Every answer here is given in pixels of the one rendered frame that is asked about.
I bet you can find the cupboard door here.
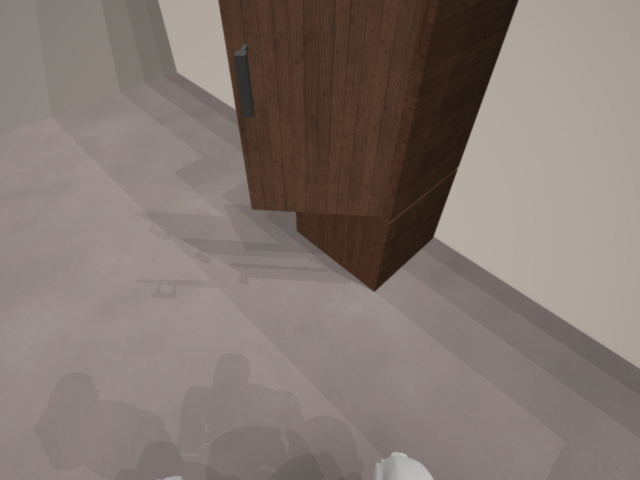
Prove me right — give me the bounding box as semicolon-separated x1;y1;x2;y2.
218;0;423;217

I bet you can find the right robot thigh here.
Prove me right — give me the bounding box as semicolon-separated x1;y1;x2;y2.
374;456;434;480

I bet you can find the handle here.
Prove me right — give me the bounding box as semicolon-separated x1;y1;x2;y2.
234;44;254;118

